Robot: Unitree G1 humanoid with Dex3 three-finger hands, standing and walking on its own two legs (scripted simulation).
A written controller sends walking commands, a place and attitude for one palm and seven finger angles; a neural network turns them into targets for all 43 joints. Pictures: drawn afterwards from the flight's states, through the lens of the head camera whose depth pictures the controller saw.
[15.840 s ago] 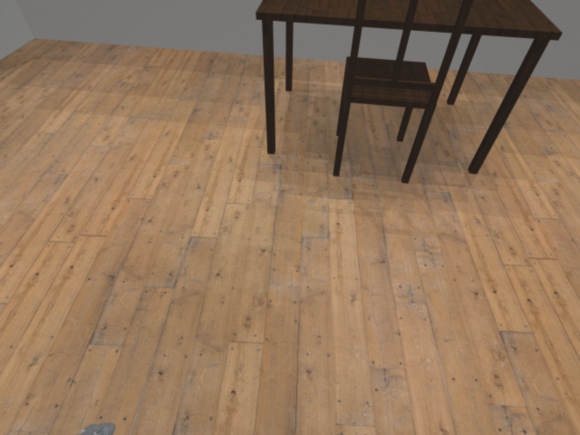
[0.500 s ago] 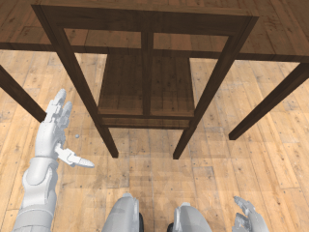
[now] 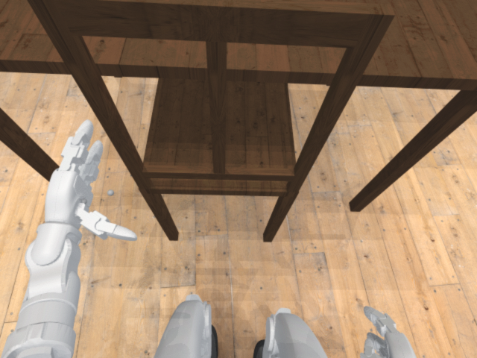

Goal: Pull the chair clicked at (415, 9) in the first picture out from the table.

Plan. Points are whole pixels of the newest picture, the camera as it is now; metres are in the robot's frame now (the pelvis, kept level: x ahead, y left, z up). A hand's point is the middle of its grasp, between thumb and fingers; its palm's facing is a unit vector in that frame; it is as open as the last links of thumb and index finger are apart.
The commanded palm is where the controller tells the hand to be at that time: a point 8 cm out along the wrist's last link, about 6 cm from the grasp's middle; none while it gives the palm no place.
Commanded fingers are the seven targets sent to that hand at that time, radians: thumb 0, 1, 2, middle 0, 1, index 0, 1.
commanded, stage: push the fingers through the gap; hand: left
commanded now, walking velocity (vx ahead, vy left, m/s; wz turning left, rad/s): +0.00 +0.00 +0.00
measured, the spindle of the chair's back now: (218, 123) +0.49 +0.06 +0.05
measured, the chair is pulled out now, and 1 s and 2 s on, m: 0.00 0.00 0.00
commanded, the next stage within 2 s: hook a spindle and tug to test in 1.32 s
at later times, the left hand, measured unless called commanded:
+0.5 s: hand (118, 166) +0.41 +0.22 +0.02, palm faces +0.02 -1.00 -0.06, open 16.9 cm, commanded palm +0.40 +0.27 +0.02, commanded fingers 0.00 -0.50 0.30 -0.06 -0.08 -0.06 -0.08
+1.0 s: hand (120, 140) +0.47 +0.23 +0.02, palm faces +0.01 -1.00 -0.05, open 16.9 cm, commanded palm +0.44 +0.26 +0.02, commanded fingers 0.00 -0.50 0.30 -0.06 -0.08 -0.06 -0.08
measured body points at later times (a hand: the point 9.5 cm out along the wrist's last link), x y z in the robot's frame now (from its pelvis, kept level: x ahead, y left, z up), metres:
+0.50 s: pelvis +0.00 +0.00 +0.00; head +0.13 +0.02 +0.43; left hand +0.41 +0.27 +0.03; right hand +0.09 -0.27 -0.12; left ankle +0.05 +0.08 -0.63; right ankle +0.01 -0.10 -0.63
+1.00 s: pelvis +0.00 +0.01 -0.01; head +0.15 +0.03 +0.41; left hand +0.46 +0.28 +0.02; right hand +0.06 -0.26 -0.12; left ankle +0.05 +0.08 -0.63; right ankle +0.01 -0.10 -0.63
